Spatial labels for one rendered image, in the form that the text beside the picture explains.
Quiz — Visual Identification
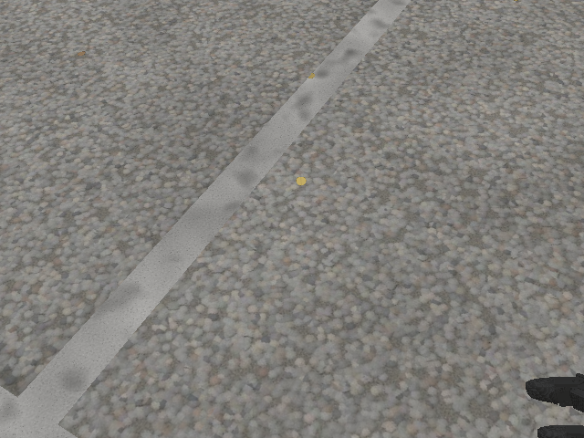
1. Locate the robot right hand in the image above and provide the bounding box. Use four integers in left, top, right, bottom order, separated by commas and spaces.
526, 373, 584, 438

